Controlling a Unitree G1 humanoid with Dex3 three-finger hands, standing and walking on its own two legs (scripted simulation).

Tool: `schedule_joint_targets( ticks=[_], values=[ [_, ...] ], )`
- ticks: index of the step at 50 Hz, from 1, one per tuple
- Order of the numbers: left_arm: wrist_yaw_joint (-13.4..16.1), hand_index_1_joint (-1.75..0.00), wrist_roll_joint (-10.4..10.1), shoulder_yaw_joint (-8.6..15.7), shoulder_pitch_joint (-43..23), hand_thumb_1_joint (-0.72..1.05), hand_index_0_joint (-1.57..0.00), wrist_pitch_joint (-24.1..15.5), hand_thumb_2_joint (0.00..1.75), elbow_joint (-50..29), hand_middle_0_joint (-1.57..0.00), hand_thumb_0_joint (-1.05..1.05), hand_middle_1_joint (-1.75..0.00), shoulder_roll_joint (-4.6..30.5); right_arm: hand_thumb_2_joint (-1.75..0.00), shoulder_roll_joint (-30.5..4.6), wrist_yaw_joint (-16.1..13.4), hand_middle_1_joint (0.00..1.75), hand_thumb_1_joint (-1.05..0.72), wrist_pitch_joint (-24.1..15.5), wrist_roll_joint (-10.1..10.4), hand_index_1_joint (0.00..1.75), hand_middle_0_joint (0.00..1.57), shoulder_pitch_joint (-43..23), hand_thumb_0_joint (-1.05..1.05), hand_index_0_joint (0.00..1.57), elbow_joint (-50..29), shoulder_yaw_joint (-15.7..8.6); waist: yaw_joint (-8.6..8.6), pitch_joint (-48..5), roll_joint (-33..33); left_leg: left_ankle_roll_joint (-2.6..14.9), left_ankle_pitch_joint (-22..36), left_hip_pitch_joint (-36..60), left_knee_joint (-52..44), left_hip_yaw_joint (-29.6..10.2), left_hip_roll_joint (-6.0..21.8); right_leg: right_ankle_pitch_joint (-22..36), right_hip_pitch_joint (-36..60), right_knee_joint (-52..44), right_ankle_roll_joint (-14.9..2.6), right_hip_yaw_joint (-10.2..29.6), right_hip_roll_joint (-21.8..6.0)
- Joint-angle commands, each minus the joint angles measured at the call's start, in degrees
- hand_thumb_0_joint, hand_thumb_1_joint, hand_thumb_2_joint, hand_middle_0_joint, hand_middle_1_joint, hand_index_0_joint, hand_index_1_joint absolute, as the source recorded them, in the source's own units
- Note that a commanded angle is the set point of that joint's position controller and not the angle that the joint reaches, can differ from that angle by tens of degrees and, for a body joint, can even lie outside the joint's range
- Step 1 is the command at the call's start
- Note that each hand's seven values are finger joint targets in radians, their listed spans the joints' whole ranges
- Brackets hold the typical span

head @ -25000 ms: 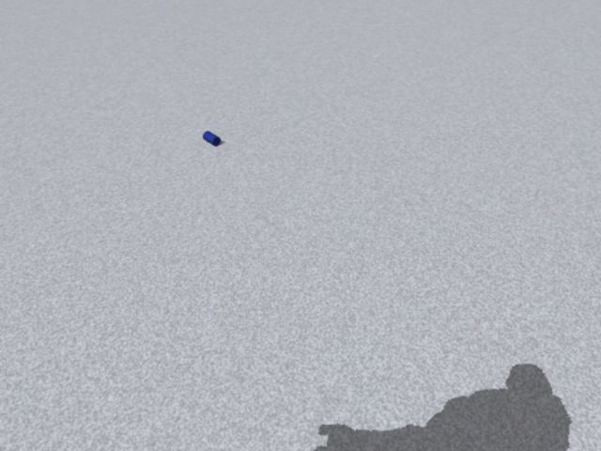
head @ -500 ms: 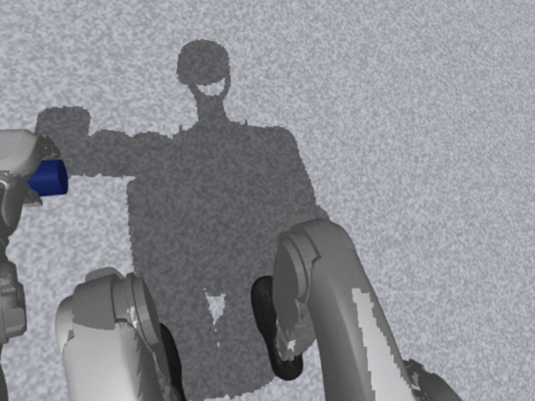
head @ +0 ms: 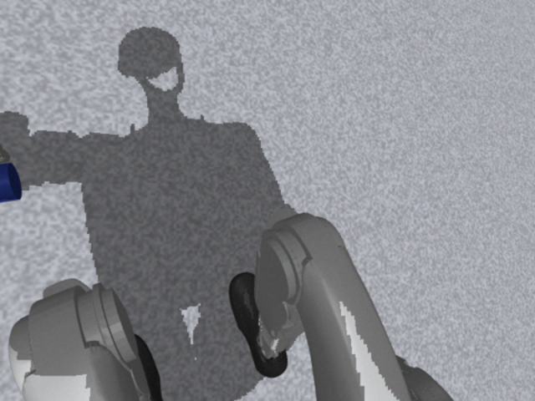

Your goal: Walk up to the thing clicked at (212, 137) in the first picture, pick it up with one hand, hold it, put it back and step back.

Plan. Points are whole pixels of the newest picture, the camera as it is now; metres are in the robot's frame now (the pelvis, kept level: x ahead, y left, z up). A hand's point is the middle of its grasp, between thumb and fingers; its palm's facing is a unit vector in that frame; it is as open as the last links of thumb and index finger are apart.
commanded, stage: rest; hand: left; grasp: from above
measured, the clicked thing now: out of the picture +0.47 +0.29 -0.26
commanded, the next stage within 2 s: open in 0.60 s
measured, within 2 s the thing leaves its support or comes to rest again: rests again in 1.04 s
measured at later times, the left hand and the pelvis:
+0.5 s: hand out of the picture +0.46 +0.29 -0.23, palm faces -0.47 -0.07 -0.88, open 8.0 cm; pelvis +0.00 +0.00 +0.00, yaw -2 degrees
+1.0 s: hand out of the picture +0.47 +0.29 -0.23, palm faces -0.47 -0.07 -0.88, open 8.4 cm; pelvis -0.01 +0.00 +0.00, yaw -2 degrees
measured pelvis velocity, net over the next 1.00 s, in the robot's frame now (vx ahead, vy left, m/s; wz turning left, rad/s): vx -0.01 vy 0.00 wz -0.04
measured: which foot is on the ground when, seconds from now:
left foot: down 0.00-1.00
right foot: down 0.00-1.00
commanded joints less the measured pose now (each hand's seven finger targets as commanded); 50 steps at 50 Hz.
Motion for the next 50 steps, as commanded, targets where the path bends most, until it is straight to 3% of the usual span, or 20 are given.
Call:
schedule_joint_targets(
  ticks=[1, 6, 9, 11, 14, 15, 16, 21, 23, 25, 26, 28, 29, 32, 35, 38, 41, 42, 46, 50],
  values=[
    [3.49, -0.09, -1.52, 1.13, -18.75, 0.93, -1.28, 0.55, 0.24, -7.88, -1.26, 0.00, -0.11, 14.76, -0.90, -17.46, -0.12, 0.30, -0.90, -0.30, -0.21, 0.30, 0.20, 12.89, 0.00, 0.20, 0.49, -4.65, -2.38, -38.85, 28.88, -1.64, 15.56, 30.31, -15.02, 2.63, -1.04, 13.70, 19.91, -11.08, -1.78, -2.89, 3.45],
    [3.68, -0.10, -1.93, 1.43, -17.71, 0.95, -1.29, 1.12, 0.27, -6.68, -1.27, 0.00, -0.12, 15.68, -0.90, -18.33, 0.36, 0.30, -0.90, -0.98, -0.23, 0.30, 0.20, 12.26, 0.00, 0.20, -0.01, -4.11, -2.10, -37.21, 29.02, -1.91, 15.52, 30.02, -15.45, 1.67, -0.90, 13.58, 19.24, -10.69, -1.89, -3.46, 3.44],
    [3.45, -0.11, -1.97, 0.53, -18.95, 0.93, -1.28, 1.08, 0.26, -7.05, -1.26, 0.00, -0.13, 15.41, -0.90, -18.73, 0.78, 0.30, -0.90, -1.40, -0.34, 0.30, 0.20, 12.18, 0.00, 0.20, -0.32, -3.72, -3.31, -37.02, 29.75, -1.98, 16.16, 30.87, -14.87, 1.33, -0.65, 14.29, 19.52, -10.43, -1.65, -3.74, 3.59],
    [3.64, -0.11, -2.07, 1.82, -16.83, 0.92, -1.27, 1.09, 0.27, -7.25, -1.25, 0.00, -0.12, 17.23, -0.90, -18.58, 0.73, 0.30, -0.90, -1.40, -0.07, 0.30, 0.20, 12.26, 0.00, 0.20, -0.42, -3.49, -1.98, -38.17, 29.97, -1.94, 17.35, 30.83, -15.22, 1.59, -0.81, 15.20, 21.29, -10.69, -1.66, -3.65, 3.59],
    [3.25, -0.10, -2.03, 0.35, -18.98, 0.93, -1.28, 0.92, 0.26, -5.82, -1.26, 0.00, -0.12, 15.62, -0.90, -18.49, 1.19, 0.30, -0.90, -1.79, -0.54, 0.30, 0.20, 12.08, 0.00, 0.20, -0.83, -2.67, -3.93, -35.50, 28.27, -1.61, 15.45, 28.95, -13.89, 1.80, -0.71, 14.23, 20.62, -10.97, -1.47, -3.71, 3.72],
    [3.26, -0.10, -2.34, 0.61, -19.15, 0.93, -1.28, 0.81, 0.25, -5.57, -1.26, 0.00, -0.12, 16.46, -0.90, -18.59, 1.24, 0.30, -0.90, -1.95, -0.67, 0.30, 0.20, 12.12, 0.00, 0.20, -1.09, -2.15, -4.00, -35.49, 27.12, -1.41, 14.61, 28.26, -13.58, 1.77, -0.76, 13.87, 21.31, -11.33, -1.44, -3.66, 3.66],
    [3.44, -0.10, -2.50, 0.96, -18.04, 0.92, -1.27, 0.78, 0.26, -6.61, -1.26, 0.00, -0.11, 17.30, -0.90, -19.45, 0.93, 0.30, -0.90, -1.84, -0.17, 0.30, 0.20, 12.37, 0.00, 0.20, -0.72, -3.11, -3.08, -37.11, 28.77, -1.56, 15.36, 29.78, -14.71, 1.75, -0.67, 14.36, 22.19, -11.44, -1.47, -3.45, 3.93],
    [3.83, -0.10, -2.10, 0.10, -18.13, 0.92, -1.27, 0.55, 0.23, -5.74, -1.24, 0.00, -0.13, 17.36, -0.90, -19.27, 1.25, 0.30, -0.90, -2.28, -0.64, 0.30, 0.20, 11.95, 0.00, 0.20, -1.14, -2.24, -3.80, -36.47, 28.95, -1.65, 14.36, 29.92, -14.74, 1.34, -0.38, 13.74, 22.05, -11.26, -1.40, -3.64, 4.13],
    [4.38, -0.11, -2.55, 0.21, -17.68, 0.92, -1.26, 0.60, 0.23, -5.09, -1.24, 0.00, -0.13, 18.01, -0.90, -19.64, 1.09, 0.30, -0.90, -2.39, -0.31, 0.30, 0.20, 11.19, 0.00, 0.20, -1.51, -2.30, -3.07, -36.49, 27.79, -1.51, 13.60, 28.39, -14.98, 1.05, -0.37, 13.41, 22.50, -11.50, -1.50, -3.59, 4.19],
    [4.46, -0.10, -2.26, 0.03, -17.58, 0.92, -1.26, 0.65, 0.26, -3.75, -1.25, 0.00, -0.11, 17.58, -0.90, -19.30, 1.22, 0.30, -0.90, -2.48, -0.56, 0.30, 0.20, 11.82, 0.00, 0.20, -1.43, -1.56, -4.11, -34.64, 27.77, -1.60, 14.59, 28.46, -14.57, 1.12, -0.39, 13.99, 21.79, -11.42, -1.40, -4.05, 4.00],
    [4.52, -0.11, -2.24, -0.67, -17.83, 0.91, -1.26, 0.55, 0.27, -3.55, -1.25, 0.00, -0.11, 17.17, -0.90, -18.77, 1.18, 0.30, -0.90, -2.45, -0.38, 0.30, 0.20, 10.74, 0.00, 0.20, -1.36, -0.97, -3.78, -34.67, 27.07, -1.53, 14.21, 27.68, -14.48, 0.80, -0.19, 13.85, 22.05, -11.34, -1.48, -4.00, 4.32],
    [4.52, -0.12, -2.33, -1.24, -18.46, 0.92, -1.26, 0.60, 0.26, -2.94, -1.24, 0.00, -0.14, 16.75, -0.90, -19.53, 1.28, 0.30, -0.90, -2.79, -0.49, 0.30, 0.20, 11.08, 0.00, 0.20, -1.53, -1.33, -4.80, -34.67, 27.40, -1.46, 14.42, 28.78, -14.31, 0.79, -0.23, 14.37, 21.83, -11.16, -1.13, -4.09, 4.25],
    [4.99, -0.11, -2.68, -0.64, -18.62, 0.92, -1.26, 0.52, 0.24, -2.99, -1.23, 0.00, -0.13, 18.33, -0.90, -19.50, 1.24, 0.30, -0.90, -2.87, -0.19, 0.30, 0.20, 10.55, 0.00, 0.20, -1.32, -0.90, -3.87, -34.32, 27.68, -1.47, 13.98, 27.46, -14.69, 0.58, -0.12, 14.07, 22.65, -11.38, -1.33, -3.97, 4.29],
    [5.19, -0.11, -2.20, -1.55, -18.10, 0.92, -1.26, 0.93, 0.23, -1.44, -1.23, 0.00, -0.14, 16.71, -0.90, -19.83, 1.41, 0.30, -0.90, -2.97, -0.53, 0.30, 0.20, 10.76, 0.00, 0.20, -1.57, -0.76, -4.91, -33.32, 28.18, -1.88, 14.91, 29.31, -15.02, 0.22, -0.06, 14.61, 21.19, -10.73, -1.26, -4.46, 4.16],
    [5.44, -0.11, -2.34, -1.73, -19.49, 0.90, -1.25, 0.79, 0.24, -1.79, -1.23, 0.00, -0.13, 17.77, -0.90, -20.23, 1.21, 0.30, -0.90, -3.17, -0.31, 0.30, 0.20, 10.03, 0.00, 0.20, -2.02, -0.55, -4.81, -33.85, 28.03, -1.79, 13.48, 28.87, -15.83, -0.36, 0.01, 13.55, 21.15, -11.27, -1.29, -4.67, 4.30],
    [5.48, -0.20, -2.17, -1.94, -18.95, 0.66, -1.02, 0.93, 0.32, -1.03, -1.01, 0.00, -0.20, 17.66, -0.90, -19.98, 1.40, 0.30, -0.89, -3.52, -0.66, 0.30, 0.20, 10.01, 0.00, 0.20, -1.94, 0.19, -5.11, -33.35, 27.38, -1.58, 13.46, 28.13, -15.02, 0.02, -0.10, 13.97, 22.01, -11.39, -1.14, -4.68, 4.29],
    [5.41, -0.24, -2.53, -2.93, -19.67, 0.45, -0.90, 0.89, 0.35, -1.30, -0.90, 0.00, -0.24, 17.16, -0.90, -20.91, 1.59, 0.30, -0.89, -4.01, -0.55, 0.30, 0.20, 8.98, 0.00, 0.20, -2.17, -0.19, -5.09, -32.06, 28.95, -1.98, 12.38, 28.46, -15.66, -0.73, 0.11, 12.82, 20.46, -10.88, -1.35, -4.81, 4.30],
    [5.49, -0.25, -2.63, -2.28, -19.62, 0.39, -0.86, 0.85, 0.35, -1.44, -0.86, 0.00, -0.26, 17.93, -0.90, -20.33, 1.62, 0.30, -0.89, -4.12, -0.53, 0.30, 0.20, 9.33, 0.00, 0.20, -2.36, 0.50, -5.15, -32.21, 27.63, -1.87, 13.09, 28.28, -15.34, -0.76, 0.14, 13.45, 21.19, -11.20, -1.22, -5.05, 4.14],
    [5.52, -0.32, -2.82, -2.39, -19.12, 0.31, -0.78, 0.88, 0.36, -0.66, -0.76, 0.00, -0.34, 17.43, -0.90, -20.10, 1.76, 0.30, -0.89, -4.13, -0.62, 0.30, 0.20, 9.69, 0.00, 0.20, -2.54, 0.48, -5.04, -32.71, 27.88, -1.79, 12.86, 28.07, -15.66, -0.45, 0.14, 13.43, 22.13, -11.28, -1.18, -4.71, 4.34],
    [4.56, -0.38, -3.22, -3.18, -19.12, 0.22, -0.70, 1.13, 0.39, -0.42, -0.67, 0.00, -0.40, 16.82, -0.90, -20.50, 1.85, 0.30, -0.89, -4.49, -0.61, 0.30, 0.20, 10.02, 0.00, 0.20, -2.56, 0.66, -6.10, -31.59, 27.33, -1.50, 12.38, 27.70, -15.15, -0.16, 0.02, 13.10, 21.68, -11.90, -0.93, -4.80, 4.21]
  ],
)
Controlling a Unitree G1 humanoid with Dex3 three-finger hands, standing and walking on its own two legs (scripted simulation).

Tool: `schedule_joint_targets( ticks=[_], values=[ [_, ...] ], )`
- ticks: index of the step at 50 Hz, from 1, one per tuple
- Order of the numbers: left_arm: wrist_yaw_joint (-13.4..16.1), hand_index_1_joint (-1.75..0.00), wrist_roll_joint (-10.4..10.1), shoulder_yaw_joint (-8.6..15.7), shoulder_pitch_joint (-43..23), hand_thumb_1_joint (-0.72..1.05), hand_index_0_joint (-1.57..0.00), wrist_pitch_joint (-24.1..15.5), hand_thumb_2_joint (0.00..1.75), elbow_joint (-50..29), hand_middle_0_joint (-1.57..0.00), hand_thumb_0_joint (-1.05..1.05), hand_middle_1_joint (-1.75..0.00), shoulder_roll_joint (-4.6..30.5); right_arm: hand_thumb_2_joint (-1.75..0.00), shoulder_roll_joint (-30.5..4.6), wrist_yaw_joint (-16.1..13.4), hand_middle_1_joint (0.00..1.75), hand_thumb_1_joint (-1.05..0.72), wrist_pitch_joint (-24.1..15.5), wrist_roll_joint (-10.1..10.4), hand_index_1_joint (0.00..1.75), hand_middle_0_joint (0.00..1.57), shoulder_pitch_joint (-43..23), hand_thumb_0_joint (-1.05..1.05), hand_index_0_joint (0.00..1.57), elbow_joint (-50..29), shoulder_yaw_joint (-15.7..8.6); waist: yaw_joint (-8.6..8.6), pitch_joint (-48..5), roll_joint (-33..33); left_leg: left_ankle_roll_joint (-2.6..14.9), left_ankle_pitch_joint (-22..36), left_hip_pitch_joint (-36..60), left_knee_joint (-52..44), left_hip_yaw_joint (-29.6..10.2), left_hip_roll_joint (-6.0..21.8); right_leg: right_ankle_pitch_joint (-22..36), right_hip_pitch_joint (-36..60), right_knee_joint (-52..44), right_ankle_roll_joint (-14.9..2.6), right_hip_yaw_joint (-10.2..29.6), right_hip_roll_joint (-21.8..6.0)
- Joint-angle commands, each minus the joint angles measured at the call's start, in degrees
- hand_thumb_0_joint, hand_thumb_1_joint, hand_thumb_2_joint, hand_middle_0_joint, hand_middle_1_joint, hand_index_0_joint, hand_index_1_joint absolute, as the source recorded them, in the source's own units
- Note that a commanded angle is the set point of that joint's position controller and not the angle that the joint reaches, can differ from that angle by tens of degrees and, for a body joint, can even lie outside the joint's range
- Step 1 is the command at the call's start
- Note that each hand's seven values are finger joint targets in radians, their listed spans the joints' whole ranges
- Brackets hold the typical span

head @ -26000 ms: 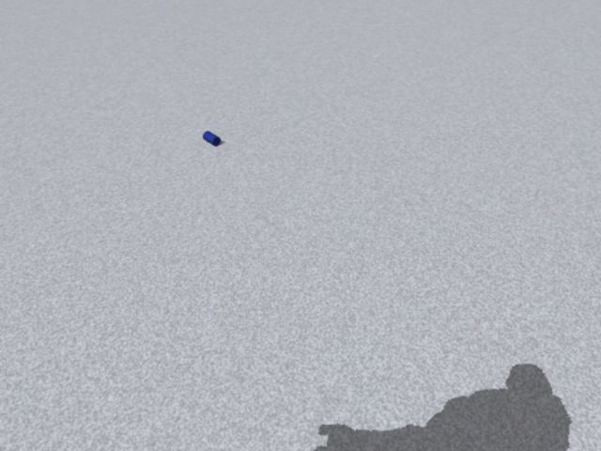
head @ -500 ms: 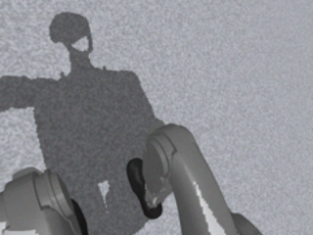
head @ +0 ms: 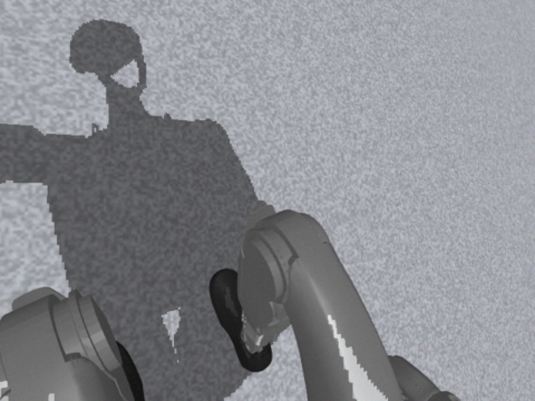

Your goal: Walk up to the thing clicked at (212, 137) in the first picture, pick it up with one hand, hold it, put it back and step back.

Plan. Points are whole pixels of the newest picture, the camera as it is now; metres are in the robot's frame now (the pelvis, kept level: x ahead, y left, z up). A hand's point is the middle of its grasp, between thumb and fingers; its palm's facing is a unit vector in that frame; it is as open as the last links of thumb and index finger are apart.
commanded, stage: open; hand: left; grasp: from above
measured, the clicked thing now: out of the picture +0.48 +0.31 -0.27
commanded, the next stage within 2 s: withdraw in 0.58 s
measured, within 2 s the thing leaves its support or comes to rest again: rests again in 0.04 s
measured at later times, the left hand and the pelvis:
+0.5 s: hand out of the picture +0.46 +0.31 -0.23, palm faces -0.47 -0.09 -0.88, open 10.7 cm; pelvis +0.00 +0.00 +0.00, yaw -1 degrees
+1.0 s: hand out of the picture +0.48 +0.33 -0.17, palm faces -0.29 -0.07 -0.95, open 12.4 cm; pelvis +0.01 +0.00 +0.01, yaw +1 degrees
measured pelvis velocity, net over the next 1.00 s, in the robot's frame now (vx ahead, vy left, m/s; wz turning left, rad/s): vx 0.01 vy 0.00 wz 0.02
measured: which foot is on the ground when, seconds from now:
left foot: down 0.00-1.00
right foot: down 0.00-1.00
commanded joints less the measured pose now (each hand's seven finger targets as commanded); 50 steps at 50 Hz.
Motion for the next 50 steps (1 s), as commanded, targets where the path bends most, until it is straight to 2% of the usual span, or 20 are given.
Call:
schedule_joint_targets(
  ticks=[1, 9, 11, 22, 24, 27, 28, 29, 30, 31, 35, 36, 37, 40, 41, 43, 45, 47, 48, 50],
  values=[
    [1.71, -0.39, -1.79, 0.59, -16.09, 0.21, -0.69, 0.19, 0.38, -7.31, -0.65, 0.00, -0.43, 12.28, -0.90, -18.51, -0.64, 0.30, -0.89, -0.16, 0.12, 0.30, 0.20, 11.43, 0.00, 0.20, 0.71, -5.66, -3.18, -35.55, 29.71, -1.47, 12.52, 26.59, -16.12, 2.47, -0.15, 12.17, 20.92, -11.21, -1.52, -2.64, 3.41],
    [0.52, -0.51, -2.54, -0.23, -14.94, 0.09, -0.57, 0.49, 0.48, -7.93, -0.54, 0.00, -0.55, 12.02, -0.90, -18.95, -0.73, 0.30, -0.89, 0.34, 0.59, 0.30, 0.20, 11.56, 0.00, 0.20, -0.15, -5.96, -2.76, -36.67, 31.22, -1.86, 14.03, 27.98, -16.90, 2.13, 0.05, 12.99, 21.50, -10.90, -1.82, -2.53, 3.68],
    [0.70, -0.54, -2.57, 1.24, -14.64, 0.07, -0.55, 0.48, 0.50, -8.76, -0.51, 0.00, -0.57, 14.16, -0.90, -18.46, -0.84, 0.30, -0.89, 0.63, 0.86, 0.30, 0.20, 11.77, 0.00, 0.20, -0.17, -5.23, -2.10, -37.51, 30.00, -1.54, 15.20, 26.97, -16.38, 2.57, -0.18, 14.06, 23.06, -11.41, -1.72, -2.50, 3.73],
    [0.67, -0.62, -1.98, 0.41, -14.85, -0.01, -0.46, -0.60, 0.57, -8.66, -0.42, 0.00, -0.66, 12.78, -0.90, -18.33, -1.06, 0.30, -0.89, 0.83, 0.30, 0.30, 0.20, 11.56, 0.00, 0.20, -0.74, -4.77, -3.08, -34.76, 29.39, -1.76, 12.43, 26.55, -16.38, 1.83, -0.07, 11.51, 20.92, -11.50, -1.89, -3.02, 3.55],
    [1.00, -0.65, -1.97, 2.01, -15.33, -0.02, -0.44, -0.69, 0.58, -11.59, -0.39, 0.00, -0.70, 15.08, -0.90, -18.95, -1.28, 0.30, -0.89, 0.91, 0.59, 0.30, 0.20, 11.83, 0.00, 0.20, -0.60, -5.50, -1.68, -36.77, 31.76, -2.10, 13.68, 28.46, -17.17, 1.80, -0.06, 12.06, 20.81, -11.56, -2.17, -2.96, 3.46],
    [0.44, -0.66, -1.91, -0.82, -13.79, -0.03, -0.43, -0.03, 0.59, -7.34, -0.39, 0.00, -0.70, 10.36, -0.90, -17.76, -0.78, 0.30, -0.89, 0.73, 0.23, 0.30, 0.20, 11.76, 0.00, 0.20, -0.53, -4.89, -3.65, -34.61, 29.73, -1.82, 13.99, 27.41, -15.79, 2.12, 0.08, 12.98, 20.41, -11.13, -1.75, -2.92, 3.73],
    [0.77, -0.66, -2.72, 0.41, -15.52, -0.05, -0.42, -0.37, 0.61, -10.75, -0.38, 0.00, -0.70, 12.41, -0.90, -18.13, -0.85, 0.30, -0.89, 0.81, 0.39, 0.30, 0.20, 12.21, 0.00, 0.20, 0.06, -5.11, -2.82, -36.73, 30.95, -1.85, 14.99, 27.71, -16.50, 2.14, 0.03, 13.76, 22.03, -11.52, -1.71, -3.08, 3.87],
    [0.67, -0.67, -2.00, 0.07, -14.13, -0.06, -0.41, 0.10, 0.62, -7.83, -0.38, 0.00, -0.71, 11.86, -0.90, -18.19, -0.83, 0.30, -0.89, 0.68, 0.28, 0.30, 0.20, 12.16, 0.00, 0.20, -0.28, -5.03, -3.23, -34.73, 30.27, -1.79, 13.88, 27.56, -16.10, 2.20, -0.08, 12.88, 20.47, -11.23, -1.82, -2.89, 3.51],
    [0.85, -0.68, -2.28, 1.03, -15.83, -0.06, -0.40, -0.21, 0.62, -11.69, -0.36, 0.00, -0.72, 13.98, -0.90, -18.39, -0.98, 0.30, -0.89, 0.75, 0.70, 0.30, 0.20, 11.79, 0.00, 0.20, -0.16, -5.51, -1.79, -36.96, 31.56, -1.96, 14.03, 28.08, -17.11, 2.05, 0.05, 12.63, 21.25, -11.51, -1.99, -2.76, 3.75],
    [0.73, -0.69, -1.70, -0.26, -15.17, -0.06, -0.40, 0.13, 0.61, -10.54, -0.36, 0.00, -0.73, 12.35, -0.90, -19.29, -1.11, 0.30, -0.89, 0.62, 0.63, 0.30, 0.20, 11.58, 0.00, 0.20, -0.49, -6.15, -2.03, -36.25, 32.73, -2.36, 13.71, 29.66, -17.30, 1.67, 0.11, 12.07, 19.27, -10.85, -2.31, -2.75, 3.54],
    [0.53, -0.70, -2.27, 0.38, -14.35, -0.14, -0.37, 0.26, 0.70, -9.87, -0.34, 0.00, -0.73, 12.19, -0.90, -18.86, -0.76, 0.30, -0.89, 0.60, 0.76, 0.30, 0.20, 11.89, 0.00, 0.20, -0.32, -5.99, -2.55, -35.30, 31.56, -2.12, 14.09, 28.43, -17.13, 1.83, 0.06, 12.66, 19.93, -11.02, -1.97, -2.96, 3.65],
    [0.51, -0.71, -1.91, 1.36, -14.94, -0.19, -0.35, 0.32, 0.71, -10.97, -0.32, 0.00, -0.74, 13.44, -0.90, -18.44, -0.68, 0.30, -0.89, 0.56, 0.63, 0.30, 0.20, 12.31, 0.00, 0.20, -0.70, -5.78, -2.23, -36.57, 31.75, -2.21, 14.46, 29.37, -17.34, 1.71, 0.00, 12.81, 20.20, -10.90, -1.94, -2.90, 3.36],
    [0.87, -0.72, -1.88, 3.00, -15.18, -0.20, -0.34, 0.34, 0.73, -14.56, -0.31, 0.00, -0.75, 15.81, -0.90, -18.86, -0.86, 0.30, -0.89, 0.82, 0.85, 0.30, 0.20, 12.41, 0.00, 0.20, -0.47, -6.22, -0.52, -39.96, 34.05, -2.43, 16.73, 31.35, -17.65, 1.89, 0.02, 14.34, 21.69, -10.95, -2.10, -2.88, 3.41],
    [1.22, -0.73, -2.29, 4.55, -13.27, -0.22, -0.33, 1.24, 0.74, -16.18, -0.31, 0.00, -0.75, 14.77, -0.90, -18.51, -0.35, 0.30, -0.90, 0.98, 0.90, 0.30, 0.20, 13.00, 0.00, 0.20, -0.50, -7.77, 0.46, -41.41, 37.42, -3.07, 17.62, 33.17, -18.85, 1.86, 0.04, 14.42, 20.23, -9.96, -2.49, -2.80, 3.16],
    [1.31, -0.73, -2.28, 4.78, -14.05, -0.23, -0.32, 1.81, 0.75, -16.94, -0.31, 0.00, -0.75, 13.91, -0.90, -17.73, 0.04, 0.30, -0.90, 0.92, 0.68, 0.30, 0.20, 13.72, 0.00, 0.20, -0.45, -7.77, -0.22, -41.94, 36.73, -2.87, 17.57, 33.09, -18.14, 2.24, -0.05, 14.94, 20.07, -10.04, -2.29, -2.58, 2.98],
    [1.33, -0.76, -3.59, 6.50, -15.36, -0.26, -0.30, 3.19, 0.77, -22.45, -0.29, 0.00, -0.77, 14.23, -0.90, -18.09, 0.51, 0.30, -0.90, 0.86, 1.14, 0.30, 0.20, 14.30, 0.00, 0.20, -0.03, -9.85, 1.41, -45.63, 39.25, -2.77, 18.39, 34.19, -18.45, 3.32, -0.29, 15.47, 20.44, -10.53, -2.45, -1.90, 2.92],
    [0.50, -0.78, -5.83, 3.39, -15.51, -0.28, -0.28, 5.11, 0.80, -24.96, -0.27, 0.00, -0.78, 7.30, -0.90, -16.68, 1.39, 0.30, -0.90, 0.46, 1.98, 0.30, 0.20, 13.07, 0.00, 0.20, -0.24, -11.00, 2.62, -47.80, 40.36, -3.05, 18.20, 36.62, -19.87, 3.51, -0.36, 14.55, 17.88, -10.77, -2.79, -1.57, 2.62],
    [-0.33, -0.80, -7.76, 3.89, -13.12, -0.30, -0.26, 7.69, 0.82, -26.93, -0.26, 0.00, -0.80, 6.47, -0.90, -16.60, 1.64, 0.30, -0.90, 1.03, 3.25, 0.30, 0.20, 14.27, 0.00, 0.20, 0.71, -12.67, 4.59, -51.29, 39.73, -2.78, 18.89, 36.99, -21.51, 4.11, -0.68, 15.32, 18.58, -12.42, -2.82, -1.05, 2.62],
    [-1.47, -0.81, -8.34, 0.80, -12.68, -0.31, -0.25, 9.02, 0.83, -27.62, -0.24, 0.00, -0.82, 2.50, -0.90, -15.58, 1.96, 0.30, -0.90, 1.53, 3.92, 0.30, 0.20, 14.89, 0.00, 0.20, 1.87, -13.08, 5.49, -51.39, 40.22, -2.70, 18.02, 36.47, -22.50, 4.73, -0.88, 14.22, 17.86, -12.73, -3.15, -0.43, 2.64],
    [-3.74, -0.83, -10.13, 0.53, -11.22, -0.31, -0.25, 11.81, 0.84, -28.26, -0.25, 0.00, -0.83, 1.64, -0.90, -15.33, 2.05, 0.30, -0.90, 2.74, 5.07, 0.30, 0.20, 15.52, 0.00, 0.20, 3.00, -14.56, 6.93, -52.06, 36.56, -2.21, 18.15, 36.38, -23.66, 5.54, -1.10, 13.77, 18.22, -14.74, -3.14, 0.66, 2.94]
  ],
)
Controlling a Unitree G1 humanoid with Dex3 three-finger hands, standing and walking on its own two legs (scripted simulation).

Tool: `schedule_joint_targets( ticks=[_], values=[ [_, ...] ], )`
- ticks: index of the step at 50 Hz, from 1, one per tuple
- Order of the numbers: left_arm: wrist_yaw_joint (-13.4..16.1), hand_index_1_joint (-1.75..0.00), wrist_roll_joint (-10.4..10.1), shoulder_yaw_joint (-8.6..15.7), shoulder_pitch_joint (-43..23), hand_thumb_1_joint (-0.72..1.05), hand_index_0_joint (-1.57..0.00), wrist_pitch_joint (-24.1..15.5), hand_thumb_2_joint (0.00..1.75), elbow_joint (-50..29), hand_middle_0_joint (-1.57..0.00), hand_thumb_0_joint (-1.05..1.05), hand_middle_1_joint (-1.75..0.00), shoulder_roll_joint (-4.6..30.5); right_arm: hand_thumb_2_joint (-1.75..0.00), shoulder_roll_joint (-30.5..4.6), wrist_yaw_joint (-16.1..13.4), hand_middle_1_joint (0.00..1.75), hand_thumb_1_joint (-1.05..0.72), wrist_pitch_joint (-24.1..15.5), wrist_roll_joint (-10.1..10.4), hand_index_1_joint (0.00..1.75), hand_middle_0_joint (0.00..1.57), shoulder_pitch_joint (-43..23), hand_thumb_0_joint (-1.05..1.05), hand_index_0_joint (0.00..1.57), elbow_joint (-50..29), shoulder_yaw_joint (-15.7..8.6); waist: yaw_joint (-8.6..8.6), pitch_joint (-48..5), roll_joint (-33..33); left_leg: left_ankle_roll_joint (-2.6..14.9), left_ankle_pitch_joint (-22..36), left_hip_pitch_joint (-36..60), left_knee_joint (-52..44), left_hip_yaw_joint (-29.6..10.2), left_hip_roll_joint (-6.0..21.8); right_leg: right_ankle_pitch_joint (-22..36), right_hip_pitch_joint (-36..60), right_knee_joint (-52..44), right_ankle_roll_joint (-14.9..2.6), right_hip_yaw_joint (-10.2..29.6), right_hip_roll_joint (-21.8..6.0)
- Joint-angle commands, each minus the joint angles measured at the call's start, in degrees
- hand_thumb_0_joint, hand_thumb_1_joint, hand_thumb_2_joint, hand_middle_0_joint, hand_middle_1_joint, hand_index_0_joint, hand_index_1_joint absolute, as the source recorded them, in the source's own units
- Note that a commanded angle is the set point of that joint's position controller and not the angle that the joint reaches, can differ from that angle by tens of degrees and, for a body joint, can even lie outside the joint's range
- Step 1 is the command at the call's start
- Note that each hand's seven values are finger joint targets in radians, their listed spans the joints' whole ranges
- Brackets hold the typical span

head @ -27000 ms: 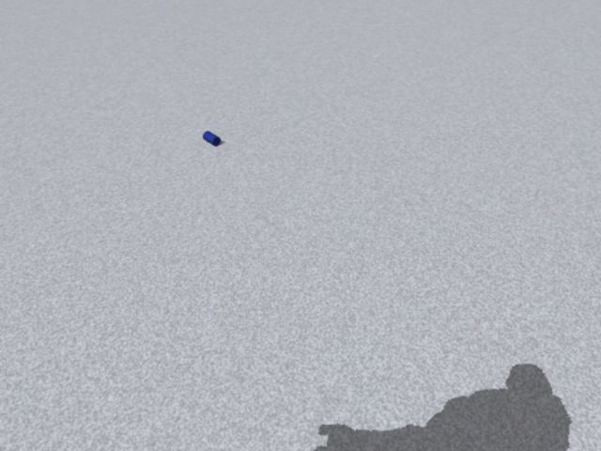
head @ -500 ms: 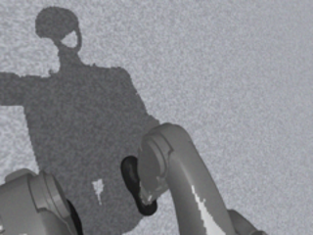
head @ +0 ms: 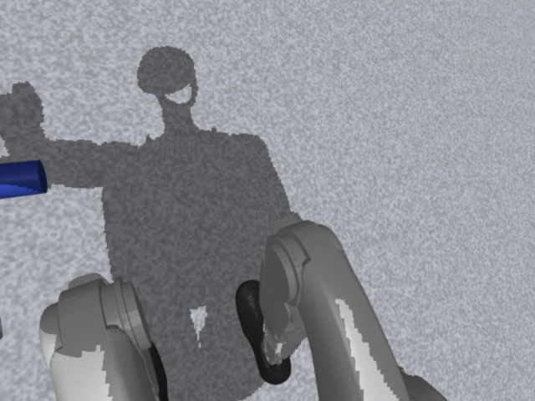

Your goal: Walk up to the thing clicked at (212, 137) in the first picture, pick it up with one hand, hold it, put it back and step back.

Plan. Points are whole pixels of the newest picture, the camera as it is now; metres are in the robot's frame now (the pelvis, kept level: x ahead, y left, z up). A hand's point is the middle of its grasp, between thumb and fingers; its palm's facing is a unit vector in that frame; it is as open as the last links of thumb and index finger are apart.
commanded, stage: withdraw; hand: left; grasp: from above
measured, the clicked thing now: (8, 180) +0.49 +0.30 -0.29
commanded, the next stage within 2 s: home in 0.52 s
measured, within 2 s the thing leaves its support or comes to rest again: neither
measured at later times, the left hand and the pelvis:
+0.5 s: hand out of the picture +0.44 +0.31 -0.10, palm faces -0.49 -0.08 -0.87, open 12.3 cm; pelvis -0.02 -0.01 +0.04, yaw +6 degrees
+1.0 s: hand out of the picture +0.44 +0.31 -0.04, palm faces -0.34 -0.34 -0.88, open 10.9 cm; pelvis +0.00 +0.00 +0.08, yaw +6 degrees
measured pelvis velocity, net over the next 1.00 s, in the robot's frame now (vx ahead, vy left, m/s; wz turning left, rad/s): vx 0.00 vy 0.00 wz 0.11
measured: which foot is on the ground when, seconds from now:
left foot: down 0.00-1.00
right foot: down 0.00-1.00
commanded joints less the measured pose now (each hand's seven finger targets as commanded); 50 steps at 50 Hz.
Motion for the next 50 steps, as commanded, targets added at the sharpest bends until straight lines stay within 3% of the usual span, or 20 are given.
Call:
schedule_joint_targets(
  ticks=[1, 3, 6, 8, 11, 12, 14, 15, 20, 23, 26, 28, 30, 32, 35, 39, 42, 47, 49, 50],
  values=[
    [-1.61, -0.83, -5.40, -1.31, -17.68, -0.31, -0.25, 5.60, 0.84, -13.69, -0.25, 0.00, -0.83, 8.79, -0.90, -15.93, -0.24, 0.30, -0.90, 2.07, 2.93, 0.30, 0.20, 11.64, 0.00, 0.20, 1.66, -8.79, 2.39, -46.08, 31.42, -1.49, 18.22, 36.05, -21.00, 4.35, -0.79, 15.52, 21.66, -13.81, -2.81, -0.23, 3.45],
    [-4.92, -0.82, -7.63, -3.82, -16.99, -0.29, -0.26, 7.42, 0.83, -14.18, -0.26, 0.00, -0.82, 3.73, -0.90, -15.44, -0.49, 0.30, -0.90, 3.59, 3.87, 0.30, 0.20, 12.13, 0.00, 0.20, 2.16, -9.80, 1.64, -43.96, 27.87, -1.28, 16.70, 36.07, -23.69, 4.25, -1.09, 14.37, 21.91, -15.44, -2.85, 0.40, 3.02],
    [-10.71, -0.81, -9.87, -6.96, -20.50, -0.27, -0.29, 7.91, 0.82, -14.31, -0.29, 0.00, -0.80, -0.05, -0.90, -14.63, -1.99, 0.30, -0.90, 5.77, 5.31, 0.30, 0.20, 12.06, 0.00, 0.20, 2.39, -10.46, -0.72, -41.37, 21.16, -0.38, 13.54, 32.80, -24.61, 4.28, -1.41, 12.63, 23.28, -18.05, -2.82, 1.49, 3.21],
    [-14.18, -0.80, -10.06, -7.91, -20.06, -0.25, -0.30, 7.43, 0.81, -12.91, -0.31, 0.00, -0.79, 0.31, -0.90, -13.43, -3.28, 0.30, -0.90, 7.04, 5.74, 0.30, 0.20, 11.64, 0.00, 0.20, 1.87, -10.20, -0.26, -39.56, 16.57, 0.24, 11.99, 28.73, -24.70, 5.57, -1.90, 10.95, 26.92, -20.14, -2.65, 2.68, 3.22],
    [-17.28, -0.79, -9.39, -4.27, -17.24, -0.23, -0.31, 5.75, 0.80, -8.08, -0.31, 0.00, -0.79, 4.47, -0.90, -13.97, -5.51, 0.30, -0.90, 8.39, 5.56, 0.30, 0.20, 12.05, 0.00, 0.20, 1.13, -9.97, -0.09, -34.45, 9.68, 0.68, 10.17, 23.26, -24.27, 7.03, -2.66, 7.73, 29.56, -22.40, -2.66, 3.87, 2.57],
    [-18.34, -0.79, -8.91, -6.64, -19.14, -0.23, -0.31, 4.90, 0.80, -8.20, -0.30, 0.00, -0.79, 1.41, -0.90, -13.62, -6.19, 0.30, -0.90, 8.49, 5.67, 0.30, 0.20, 10.53, 0.00, 0.20, -0.49, -9.54, -0.06, -33.46, 9.49, 0.54, 8.92, 22.55, -24.38, 7.15, -3.06, 5.67, 27.98, -22.94, -3.15, 4.01, 2.36],
    [-18.73, -0.79, -8.10, -4.69, -18.66, -0.23, -0.32, 3.35, 0.79, -7.01, -0.32, 0.00, -0.78, 4.62, -0.90, -12.98, -7.36, 0.30, -0.90, 8.98, 5.50, 0.30, 0.20, 10.01, 0.00, 0.20, -0.81, -9.00, 0.26, -32.64, 9.26, 0.64, 7.62, 22.18, -24.74, 7.68, -3.09, 3.76, 29.39, -23.57, -2.81, 4.67, 2.36],
    [-18.68, -0.78, -7.99, -6.41, -19.87, -0.23, -0.32, 2.34, 0.79, -6.79, -0.32, 0.00, -0.77, 2.48, -0.90, -12.45, -7.85, 0.30, -0.90, 8.89, 5.56, 0.30, 0.20, 9.16, 0.00, 0.20, -1.69, -8.46, 0.62, -33.48, 9.32, 0.43, 6.93, 21.99, -24.88, 7.60, -3.25, 2.62, 28.81, -23.34, -2.97, 4.67, 2.36],
    [-14.94, -0.76, -5.29, -5.61, -21.30, -0.21, -0.33, -1.31, 0.78, -4.82, -0.33, 0.00, -0.76, 7.23, -0.90, -11.88, -9.32, 0.30, -0.89, 8.78, 5.22, 0.30, 0.20, 8.44, 0.00, 0.20, -0.46, -7.42, 2.27, -35.74, 13.40, 0.14, 6.14, 23.53, -24.57, 7.92, -3.27, 1.28, 27.31, -21.47, -2.85, 5.28, 2.50],
    [-11.66, -0.74, -4.61, -6.21, -23.74, -0.20, -0.34, -2.85, 0.76, -2.64, -0.34, 0.00, -0.74, 5.43, -0.90, -11.70, -9.48, 0.30, -0.89, 8.37, 4.48, 0.30, 0.20, 8.79, 0.00, 0.20, 0.25, -6.93, 0.52, -36.26, 13.42, 0.22, 6.33, 23.51, -23.39, 7.25, -3.10, 1.89, 26.07, -20.27, -2.62, 4.67, 2.63],
    [-8.84, -0.73, -2.71, -5.12, -27.17, -0.20, -0.35, -3.49, 0.75, -1.91, -0.34, 0.00, -0.74, 8.36, -0.90, -12.14, -9.52, 0.30, -0.90, 7.42, 3.81, 0.30, 0.20, 10.09, 0.00, 0.20, 1.21, -6.48, 0.05, -37.44, 16.58, 0.08, 8.34, 24.99, -22.26, 7.47, -3.07, 4.25, 25.31, -18.73, -2.44, 4.07, 2.27],
    [-6.92, -0.71, -1.72, -3.58, -31.36, -0.18, -0.37, -3.93, 0.73, -5.36, -0.36, 0.00, -0.72, 10.79, -0.90, -12.90, -9.54, 0.30, -0.90, 6.91, 3.38, 0.30, 0.20, 10.72, 0.00, 0.20, 1.83, -6.84, 0.44, -42.19, 20.50, -0.31, 10.00, 29.04, -21.72, 7.02, -2.81, 6.39, 23.64, -16.98, -2.63, 3.12, 2.07],
    [-5.59, -0.70, -1.71, -3.70, -30.35, -0.19, -0.36, -3.44, 0.73, -6.44, -0.35, 0.00, -0.72, 9.01, -0.90, -12.74, -9.36, 0.30, -0.90, 6.29, 2.89, 0.30, 0.20, 11.25, 0.00, 0.20, 2.24, -7.11, 0.36, -44.00, 24.39, -0.88, 11.86, 32.80, -21.87, 6.79, -2.50, 8.62, 22.97, -15.63, -2.86, 2.55, 2.02],
    [-4.30, -0.70, -1.80, -2.11, -30.44, -0.25, -0.28, -2.46, 0.81, -8.44, -0.27, 0.00, -0.68, 10.29, -0.90, -13.39, -9.22, 0.30, -0.89, 5.92, 2.80, 0.30, 0.20, 12.34, 0.00, 0.20, 2.37, -7.91, 0.56, -46.53, 26.84, -1.20, 13.21, 35.38, -22.60, 6.50, -2.56, 10.19, 21.73, -14.81, -2.92, 1.64, 1.54],
    [-4.22, -0.66, -3.03, -0.25, -28.50, -0.18, -0.19, 0.22, 0.87, -13.66, -0.21, 0.00, -0.64, 11.98, -0.90, -13.84, -8.73, 0.30, -0.89, 5.99, 3.39, 0.30, 0.20, 13.36, 0.00, 0.20, 1.79, -9.17, 2.67, -54.04, 31.65, -1.57, 17.46, 42.20, -24.47, 6.23, -2.24, 13.62, 23.29, -14.68, -3.27, 1.58, 1.29],
    [-7.04, -0.64, -8.19, 0.05, -22.87, -0.04, -0.20, 4.20, 0.91, -14.72, -0.22, 0.00, -0.62, 8.73, -0.90, -13.32, -8.14, 0.30, -0.89, 6.86, 4.77, 0.30, 0.20, 14.69, 0.00, 0.20, 1.99, -10.80, 3.92, -54.32, 28.97, -1.26, 18.20, 42.79, -26.95, 5.97, -2.11, 14.07, 24.95, -16.87, -3.18, 2.01, 1.19],
    [-11.39, -0.61, -13.49, 0.13, -16.08, 0.10, -0.20, 6.47, 0.93, -18.60, -0.22, 0.00, -0.60, 5.74, -0.90, -12.56, -7.67, 0.30, -0.89, 7.89, 6.26, 0.30, 0.20, 14.89, 0.00, 0.20, 1.52, -12.23, 6.54, -56.14, 26.30, -1.16, 20.58, 44.31, -29.53, 5.93, -2.20, 14.78, 28.52, -19.01, -3.03, 2.83, 1.18],
    [-19.98, -0.49, -24.99, -0.47, -2.88, 0.40, -0.20, 8.58, 0.92, -28.33, -0.21, 0.00, -0.48, -0.66, -0.90, -11.51, -7.87, 0.30, -0.90, 9.54, 9.18, 0.30, 0.20, 12.80, 0.00, 0.20, -1.67, -13.53, 7.98, -49.84, 16.06, 0.10, 16.28, 39.69, -34.53, 5.52, -2.42, 12.69, 34.44, -25.76, -2.48, 4.15, 1.23],
    [-22.75, -0.46, -29.46, -0.06, 2.26, 0.54, -0.20, 8.88, 0.94, -35.87, -0.21, 0.00, -0.45, -2.38, -0.90, -10.91, -8.48, 0.30, -0.90, 9.87, 9.89, 0.30, 0.20, 10.62, 0.00, 0.20, -4.46, -13.82, 9.22, -49.79, 13.96, 0.12, 15.52, 40.37, -37.31, 5.36, -2.31, 12.48, 38.62, -28.44, -2.39, 4.71, 1.21],
    [-23.50, -0.43, -31.49, 1.64, 5.85, 0.60, -0.20, 9.36, 0.92, -37.52, -0.21, 0.00, -0.42, -1.83, -0.90, -10.88, -9.01, 0.30, -0.90, 10.28, 10.09, 0.30, 0.20, 10.57, 0.00, 0.20, -4.22, -14.34, 9.97, -48.82, 11.57, 0.33, 13.64, 40.02, -38.14, 5.56, -2.29, 11.07, 40.18, -30.19, -2.31, 5.14, 1.23]
  ],
)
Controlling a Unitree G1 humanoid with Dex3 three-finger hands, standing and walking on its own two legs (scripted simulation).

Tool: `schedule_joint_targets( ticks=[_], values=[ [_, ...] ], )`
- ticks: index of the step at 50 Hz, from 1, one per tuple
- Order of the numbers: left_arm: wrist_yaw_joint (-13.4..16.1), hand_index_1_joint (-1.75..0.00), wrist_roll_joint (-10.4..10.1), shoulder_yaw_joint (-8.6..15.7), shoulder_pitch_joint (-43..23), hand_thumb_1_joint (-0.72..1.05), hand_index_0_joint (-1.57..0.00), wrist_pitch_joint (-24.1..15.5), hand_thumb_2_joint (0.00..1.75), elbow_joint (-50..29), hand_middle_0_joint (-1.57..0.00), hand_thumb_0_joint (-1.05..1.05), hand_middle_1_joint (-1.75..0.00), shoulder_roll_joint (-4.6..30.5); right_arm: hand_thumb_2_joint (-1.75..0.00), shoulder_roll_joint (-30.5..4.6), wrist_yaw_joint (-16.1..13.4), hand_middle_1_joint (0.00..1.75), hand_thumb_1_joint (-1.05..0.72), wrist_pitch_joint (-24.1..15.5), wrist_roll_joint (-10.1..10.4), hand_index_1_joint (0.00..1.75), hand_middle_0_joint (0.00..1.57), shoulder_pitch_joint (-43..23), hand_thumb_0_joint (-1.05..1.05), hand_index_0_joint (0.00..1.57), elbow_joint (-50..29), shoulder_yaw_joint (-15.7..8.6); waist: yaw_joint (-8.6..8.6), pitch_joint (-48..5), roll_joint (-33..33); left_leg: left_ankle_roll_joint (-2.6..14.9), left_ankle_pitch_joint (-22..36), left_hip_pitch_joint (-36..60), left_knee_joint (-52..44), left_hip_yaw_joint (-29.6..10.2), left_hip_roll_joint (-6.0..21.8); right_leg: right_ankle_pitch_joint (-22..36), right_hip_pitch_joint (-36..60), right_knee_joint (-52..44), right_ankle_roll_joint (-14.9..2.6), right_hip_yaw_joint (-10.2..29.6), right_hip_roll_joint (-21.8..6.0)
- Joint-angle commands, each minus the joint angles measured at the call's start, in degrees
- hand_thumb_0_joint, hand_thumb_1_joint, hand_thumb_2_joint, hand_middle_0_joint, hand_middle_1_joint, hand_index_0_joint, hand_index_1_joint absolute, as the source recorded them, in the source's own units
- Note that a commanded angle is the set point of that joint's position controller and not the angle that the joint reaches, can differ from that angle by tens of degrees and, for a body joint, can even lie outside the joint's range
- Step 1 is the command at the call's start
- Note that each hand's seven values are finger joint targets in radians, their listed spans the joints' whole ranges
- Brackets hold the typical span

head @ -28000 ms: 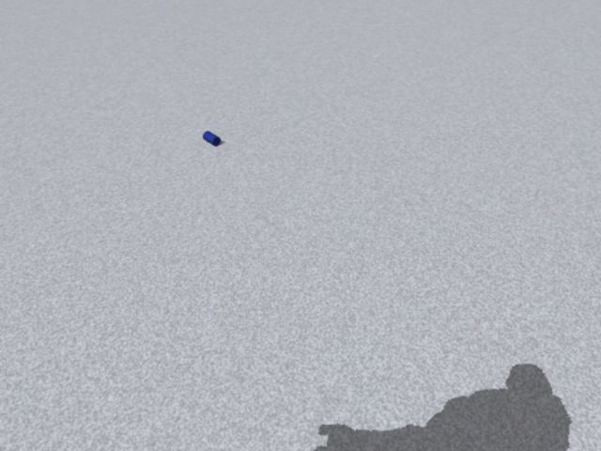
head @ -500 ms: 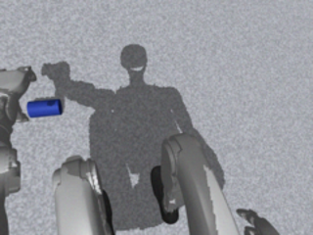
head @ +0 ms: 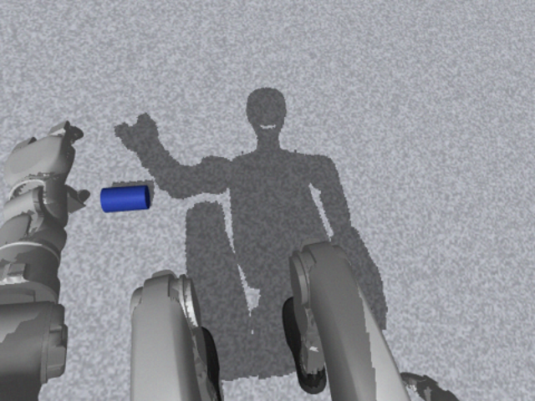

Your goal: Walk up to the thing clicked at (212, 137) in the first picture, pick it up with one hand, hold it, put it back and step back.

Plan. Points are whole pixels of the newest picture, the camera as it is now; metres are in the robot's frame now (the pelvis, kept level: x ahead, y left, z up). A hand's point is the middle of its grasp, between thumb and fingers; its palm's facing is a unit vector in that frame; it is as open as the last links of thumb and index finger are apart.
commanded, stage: home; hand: left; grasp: from above
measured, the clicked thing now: (126, 198) +0.52 +0.25 -0.37
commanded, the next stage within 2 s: none
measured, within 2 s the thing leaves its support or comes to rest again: neither
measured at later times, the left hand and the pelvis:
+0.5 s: hand (23, 298) +0.30 +0.21 +0.08, palm faces -0.06 -0.89 -0.44, open 7.4 cm; pelvis +0.02 -0.01 +0.18, yaw +4 degrees
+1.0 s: hand out of the picture +0.23 +0.20 +0.27, palm faces +0.16 -0.96 -0.21, open 7.4 cm; pelvis +0.08 +0.00 +0.31, yaw +6 degrees
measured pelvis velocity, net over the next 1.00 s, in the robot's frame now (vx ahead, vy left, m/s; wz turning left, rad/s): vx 0.08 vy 0.00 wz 0.10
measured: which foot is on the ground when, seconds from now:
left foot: down 0.00-1.00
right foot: down 0.00-1.00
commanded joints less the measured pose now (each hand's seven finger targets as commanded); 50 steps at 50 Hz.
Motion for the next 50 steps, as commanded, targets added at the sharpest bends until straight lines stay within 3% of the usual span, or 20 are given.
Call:
schedule_joint_targets(
  ticks=[1, 2, 4, 5, 6, 8, 11, 13, 15, 17, 19, 21, 22, 26, 30, 33, 37, 41, 46, 50],
  values=[
    [-3.59, -0.37, -10.61, 1.26, -2.14, 0.68, -0.20, 1.38, 0.89, -20.71, -0.20, 0.00, -0.36, 7.90, -0.90, -13.57, -2.20, 0.30, -0.90, 0.08, 1.83, 0.30, 0.20, 7.21, 0.00, 0.20, -6.30, -6.24, 2.26, -38.25, 3.54, -0.27, 11.79, 28.83, -22.21, -0.68, -1.57, 12.06, 31.32, -19.05, -2.80, -0.33, 1.78],
    [-4.70, -0.30, -12.91, -1.38, -1.23, 0.76, -0.19, 1.41, 0.86, -24.76, -0.19, 0.00, -0.30, 4.22, -0.90, -12.26, -2.45, 0.30, -0.90, -0.15, 2.00, 0.30, 0.20, 6.56, 0.00, 0.20, -6.62, -6.11, 2.03, -37.86, 3.61, -0.31, 11.04, 30.01, -23.69, -0.59, -1.26, 11.52, 32.45, -20.10, -2.62, -0.13, 2.01],
    [-4.87, -0.30, -16.41, 1.80, 2.22, 0.90, -0.20, 1.77, 0.90, -29.07, -0.20, 0.00, -0.30, 6.23, -0.90, -11.79, -3.45, 0.30, -0.90, -0.45, 2.70, 0.30, 0.20, 5.82, 0.00, 0.20, -6.34, -6.38, 3.77, -35.80, 4.38, -0.50, 10.28, 33.02, -26.37, -1.03, -0.97, 10.79, 33.06, -22.27, -2.57, 0.35, 1.76],
    [-4.74, -0.30, -17.64, 2.13, 2.99, 0.90, -0.20, 1.97, 0.90, -32.32, -0.20, 0.00, -0.30, 5.96, -0.90, -11.89, -3.88, 0.30, -0.90, -0.54, 2.90, 0.30, 0.20, 4.86, 0.00, 0.20, -6.77, -6.50, 3.91, -35.05, 4.73, -0.68, 9.28, 34.22, -27.86, -1.36, -1.01, 9.84, 33.45, -23.35, -2.75, 0.41, 1.64],
    [-4.56, -0.30, -18.31, 2.03, 3.94, 0.90, -0.20, 2.28, 0.90, -33.52, -0.20, 0.00, -0.30, 5.52, -0.90, -11.23, -4.28, 0.30, -0.90, -0.62, 3.01, 0.30, 0.20, 3.79, 0.00, 0.20, -7.12, -6.39, 4.14, -34.40, 4.71, -0.67, 8.38, 35.78, -29.24, -1.18, -0.75, 9.14, 34.34, -24.70, -2.68, 0.72, 1.83],
    [-4.05, -0.30, -20.97, 0.15, 6.36, 0.90, -0.20, 2.95, 0.90, -36.80, -0.20, 0.00, -0.30, 0.99, -0.90, -10.57, -5.19, 0.30, -0.90, -1.18, 3.53, 0.30, 0.20, 2.54, 0.00, 0.20, -7.28, -6.43, 3.56, -32.78, 4.45, -0.73, 6.97, 39.02, -32.12, -1.46, -0.69, 8.39, 35.09, -27.46, -2.60, 1.08, 1.67],
    [-3.00, -0.30, -24.52, 1.39, 11.58, 0.90, -0.20, 4.64, 0.90, -40.75, -0.20, 0.00, -0.30, 0.75, -0.90, -10.54, -6.89, 0.30, -0.90, -2.39, 4.10, 0.30, 0.20, -0.08, 0.00, 0.20, -8.05, -6.35, 5.43, -32.31, 6.46, -1.31, 4.80, 45.82, -37.72, -2.60, -0.34, 7.02, 37.69, -30.48, -2.53, 1.17, 1.63],
    [-2.98, -0.30, -27.50, -0.34, 14.48, 0.90, -0.20, 5.87, 0.90, -43.16, -0.20, 0.00, -0.30, -2.76, -0.90, -10.20, -7.84, 0.30, -0.90, -3.37, 4.41, 0.30, 0.20, -1.44, 0.00, 0.20, -8.27, -6.13, 4.72, -30.92, 5.85, -1.51, 4.88, 48.46, -40.47, -3.38, -0.25, 7.21, 39.34, -32.58, -2.40, 1.19, 1.45],
    [-2.56, -0.30, -31.23, 0.77, 19.50, 0.90, -0.20, 7.47, 0.90, -44.68, -0.20, 0.00, -0.30, -3.31, -0.90, -9.91, -9.01, 0.30, -0.90, -4.23, 4.72, 0.30, 0.20, -2.73, 0.00, 0.20, -8.73, -5.94, 5.80, -30.73, 4.49, -1.47, 5.53, 52.10, -42.77, -3.19, -0.29, 7.61, 42.60, -35.48, -2.27, 1.43, 1.50],
    [-2.57, -0.30, -34.29, -1.00, 23.68, 0.90, -0.20, 8.91, 0.90, -46.77, -0.20, 0.00, -0.30, -6.10, -0.90, -9.15, -9.92, 0.30, -0.90, -5.02, 4.82, 0.30, 0.20, -3.92, 0.00, 0.20, -9.31, -5.46, 4.66, -28.73, 3.00, -1.18, 6.13, 52.79, -44.51, -2.30, -0.56, 7.78, 46.30, -38.99, -2.10, 1.98, 1.53],
    [-2.28, -0.30, -37.68, 0.20, 27.59, 0.90, -0.20, 10.33, 0.90, -48.31, -0.20, 0.00, -0.30, -6.16, -0.90, -8.45, -10.71, 0.30, -0.90, -5.75, 4.88, 0.30, 0.20, -4.88, 0.00, 0.20, -9.91, -4.95, 5.41, -27.07, 1.71, -0.92, 6.27, 54.18, -46.55, -1.48, -0.72, 7.41, 50.31, -42.34, -1.94, 2.55, 1.56],
    [-2.34, -0.30, -40.85, -0.48, 30.32, 0.90, -0.20, 11.37, 0.90, -50.97, -0.20, 0.00, -0.30, -7.60, -0.90, -7.97, -11.54, 0.30, -0.90, -6.52, 5.00, 0.30, 0.20, -5.54, 0.00, 0.20, -10.57, -4.62, 5.15, -26.04, 1.61, -0.97, 6.91, 57.22, -49.34, -1.58, -0.74, 7.74, 53.19, -45.26, -1.93, 2.83, 1.57],
    [-2.27, -0.30, -42.33, 0.30, 31.08, 0.90, -0.20, 11.76, 0.90, -52.16, -0.20, 0.00, -0.30, -7.56, -0.90, -7.92, -11.94, 0.30, -0.90, -6.88, 4.92, 0.30, 0.20, -5.58, 0.00, 0.20, -10.75, -4.54, 5.16, -25.32, 1.60, -1.02, 7.28, 58.49, -50.75, -1.86, -0.65, 8.05, 54.46, -46.37, -1.90, 2.81, 1.53],
    [-2.00, -0.30, -46.83, 0.21, 38.98, 0.90, -0.20, 13.98, 0.90, -55.34, -0.20, 0.00, -0.30, -9.87, -0.90, -6.30, -13.49, 0.30, -0.90, -8.13, 5.01, 0.30, 0.20, -5.88, 0.00, 0.20, -12.03, -3.54, 5.94, -23.04, -0.48, -0.71, 10.06, 62.78, -54.64, -0.49, -0.91, 10.02, 62.58, -52.93, -1.79, 3.56, 1.80],
    [-2.14, -0.30, -50.13, 1.12, 45.31, 0.90, -0.20, 16.84, 0.90, -58.12, -0.20, 0.00, -0.30, -12.29, -0.90, -5.62, -15.12, 0.30, -0.90, -9.09, 5.18, 0.30, 0.20, -4.60, 0.00, 0.20, -12.74, -2.47, 6.45, -18.84, -0.35, -0.95, 11.82, 68.61, -60.81, -0.82, -0.69, 11.41, 67.72, -58.49, -1.71, 3.41, 1.73],
    [-2.22, -0.30, -52.06, 2.20, 50.29, 0.90, -0.20, 18.77, 0.90, -62.33, -0.20, 0.00, -0.30, -12.92, -0.90, -5.11, -16.46, 0.30, -0.90, -9.74, 5.07, 0.30, 0.20, -3.37, 0.00, 0.20, -13.81, -1.91, 7.29, -18.66, 0.36, -1.33, 16.94, 74.51, -64.49, -1.07, -0.65, 15.62, 72.76, -61.59, -1.62, 2.79, 1.89],
    [-2.55, -0.30, -54.00, 1.92, 57.90, 0.90, -0.20, 21.09, 0.90, -66.68, -0.20, 0.00, -0.30, -15.09, -0.90, -4.46, -17.95, 0.30, -0.90, -10.59, 4.72, 0.30, 0.20, -1.84, 0.00, 0.20, -14.94, -1.28, 7.58, -14.99, 0.01, -1.45, 21.86, 79.38, -68.86, -0.15, -0.86, 19.78, 79.11, -66.68, -1.49, 2.37, 2.08],
    [-3.10, -0.30, -54.84, 1.27, 65.33, 0.90, -0.20, 22.64, 0.90, -71.55, -0.20, 0.00, -0.30, -16.39, -0.90, -3.82, -18.95, 0.30, -0.90, -11.57, 4.43, 0.30, 0.20, -0.60, 0.00, 0.20, -16.45, -1.09, 7.90, -10.09, -0.10, -1.59, 22.67, 83.22, -73.86, -0.46, -0.71, 20.48, 83.37, -71.51, -1.29, 1.63, 2.31],
    [-4.25, -0.30, -54.72, 0.58, 72.42, 0.90, -0.20, 23.90, 0.90, -77.28, -0.20, 0.00, -0.30, -17.07, -0.90, -3.73, -19.57, 0.30, -0.90, -12.92, 3.93, 0.30, 0.20, 0.31, 0.00, 0.20, -17.46, -1.52, 8.20, -8.75, -0.39, -1.64, 29.97, 87.56, -75.53, -0.15, -0.76, 26.10, 86.83, -73.45, -1.44, 0.98, 2.65],
    [-5.33, -0.30, -54.66, 0.24, 74.03, 0.90, -0.20, 24.43, 0.90, -79.28, -0.20, 0.00, -0.30, -17.12, -0.90, -4.06, -19.68, 0.30, -0.90, -13.89, 3.59, 0.30, 0.20, -0.14, 0.00, 0.20, -17.66, -1.79, 8.20, -4.68, -0.89, -1.62, 26.30, 87.78, -78.48, -0.77, -0.51, 22.25, 86.41, -75.32, -1.34, 0.07, 2.88]
  ],
)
